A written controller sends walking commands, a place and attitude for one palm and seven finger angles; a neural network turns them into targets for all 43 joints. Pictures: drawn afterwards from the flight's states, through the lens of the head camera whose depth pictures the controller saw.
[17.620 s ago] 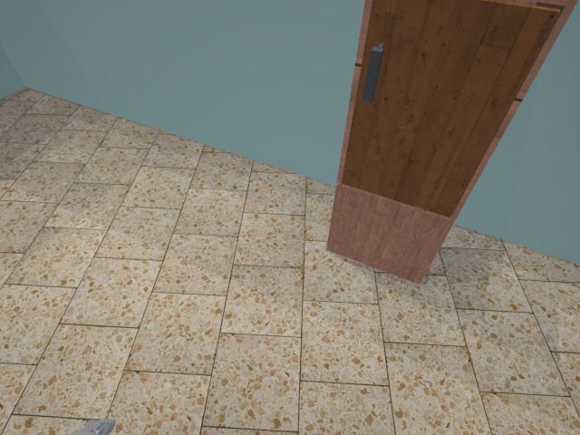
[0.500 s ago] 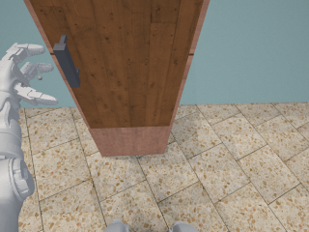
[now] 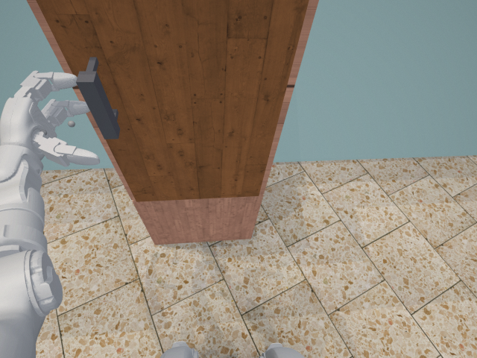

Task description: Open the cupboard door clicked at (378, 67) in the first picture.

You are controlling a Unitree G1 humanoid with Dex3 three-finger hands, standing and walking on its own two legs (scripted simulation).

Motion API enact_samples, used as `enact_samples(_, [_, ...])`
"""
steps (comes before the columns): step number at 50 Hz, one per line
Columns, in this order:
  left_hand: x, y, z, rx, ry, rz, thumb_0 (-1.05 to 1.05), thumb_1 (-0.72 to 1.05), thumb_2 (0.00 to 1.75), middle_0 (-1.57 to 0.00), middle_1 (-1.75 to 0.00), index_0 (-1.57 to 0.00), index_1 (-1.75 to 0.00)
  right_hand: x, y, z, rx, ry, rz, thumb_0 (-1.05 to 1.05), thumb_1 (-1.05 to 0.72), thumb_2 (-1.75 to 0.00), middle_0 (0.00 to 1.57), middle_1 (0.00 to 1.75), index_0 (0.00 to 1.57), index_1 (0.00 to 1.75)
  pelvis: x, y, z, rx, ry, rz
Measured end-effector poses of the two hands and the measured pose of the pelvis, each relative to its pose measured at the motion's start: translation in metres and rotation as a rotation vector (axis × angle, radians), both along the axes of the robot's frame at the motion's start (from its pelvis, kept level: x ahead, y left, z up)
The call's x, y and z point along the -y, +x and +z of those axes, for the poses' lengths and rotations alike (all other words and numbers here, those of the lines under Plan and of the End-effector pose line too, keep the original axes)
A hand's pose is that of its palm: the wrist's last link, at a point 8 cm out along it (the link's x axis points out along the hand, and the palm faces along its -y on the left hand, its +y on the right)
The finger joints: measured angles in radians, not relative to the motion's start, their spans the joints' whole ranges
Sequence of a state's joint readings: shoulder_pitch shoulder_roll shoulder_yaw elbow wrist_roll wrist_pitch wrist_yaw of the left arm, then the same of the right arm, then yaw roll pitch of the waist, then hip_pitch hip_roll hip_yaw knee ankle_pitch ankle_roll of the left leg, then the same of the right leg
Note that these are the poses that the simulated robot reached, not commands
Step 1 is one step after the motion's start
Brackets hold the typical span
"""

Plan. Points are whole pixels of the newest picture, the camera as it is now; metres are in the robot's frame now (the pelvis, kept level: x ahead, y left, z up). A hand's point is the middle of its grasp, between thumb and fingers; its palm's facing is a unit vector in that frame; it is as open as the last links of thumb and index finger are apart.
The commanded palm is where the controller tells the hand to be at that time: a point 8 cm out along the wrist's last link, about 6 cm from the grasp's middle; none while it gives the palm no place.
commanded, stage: slide the fingers in behind the handle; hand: left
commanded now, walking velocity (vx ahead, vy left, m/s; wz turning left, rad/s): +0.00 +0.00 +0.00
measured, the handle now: (102, 99) +0.52 +0.21 +0.11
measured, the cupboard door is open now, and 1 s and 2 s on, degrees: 0 0 0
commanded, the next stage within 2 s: close the thumb around the handle in 1.22 s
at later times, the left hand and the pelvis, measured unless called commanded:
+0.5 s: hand (94, 122) +0.47 +0.21 +0.11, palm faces +0.02 -1.00 -0.01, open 14.0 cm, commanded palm +0.44 +0.26 +0.11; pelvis +0.00 +0.00 +0.00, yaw +0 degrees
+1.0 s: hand (110, 122) +0.47 +0.19 +0.11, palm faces +0.04 -1.00 -0.02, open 14.0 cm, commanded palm +0.44 +0.24 +0.11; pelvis +0.00 -0.01 +0.00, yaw +0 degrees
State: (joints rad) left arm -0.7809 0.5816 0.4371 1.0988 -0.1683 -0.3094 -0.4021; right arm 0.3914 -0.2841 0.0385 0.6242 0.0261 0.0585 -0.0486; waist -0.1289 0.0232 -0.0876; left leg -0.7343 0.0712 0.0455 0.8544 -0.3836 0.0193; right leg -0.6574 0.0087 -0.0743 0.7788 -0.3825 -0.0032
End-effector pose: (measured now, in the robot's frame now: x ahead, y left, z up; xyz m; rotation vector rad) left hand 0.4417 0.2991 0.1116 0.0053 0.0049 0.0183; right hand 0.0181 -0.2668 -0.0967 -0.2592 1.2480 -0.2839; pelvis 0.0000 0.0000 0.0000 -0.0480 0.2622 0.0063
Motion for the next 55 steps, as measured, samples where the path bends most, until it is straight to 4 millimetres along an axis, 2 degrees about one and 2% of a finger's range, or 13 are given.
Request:
enact_samples(12, [0.014,-0.001,0.002,0.012,0.006,-0.003,-0.01,-0.50,0.30,-0.30,-1.20,-0.30,-1.20,-0.009,0.017,-0.002,0.051,0.027,0.021,0.00,-0.90,-0.89,0.20,0.30,0.21,0.30,-0.003,0.001,0.001,0.012,0.003,0.001])
enact_samples(17, [0.020,0.000,-0.003,-0.016,-0.006,0.005,-0.01,-0.50,0.30,-0.30,-1.20,-0.30,-1.20,-0.008,0.020,-0.003,0.056,0.029,0.031,0.00,-0.90,-0.89,0.20,0.30,0.21,0.30,-0.002,0.000,0.000,0.016,0.004,0.005])
enact_samples(41, [0.059,0.005,-0.003,-0.010,0.013,0.007,-0.01,-0.50,0.30,-0.30,-1.20,-0.30,-1.20,0.000,0.001,-0.008,0.033,0.050,0.004,0.00,-0.90,-0.89,0.20,0.30,0.20,0.30,0.007,-0.003,0.001,0.024,0.014,0.003])
enact_samples(55, [0.055,0.001,0.000,-0.002,0.017,0.018,-0.01,-0.50,0.30,-0.30,-1.20,-0.30,-1.20,0.007,0.004,-0.006,0.042,0.042,0.000,0.00,-0.91,-0.89,0.20,0.30,0.20,0.30,0.012,-0.003,0.002,0.025,0.017,0.001])
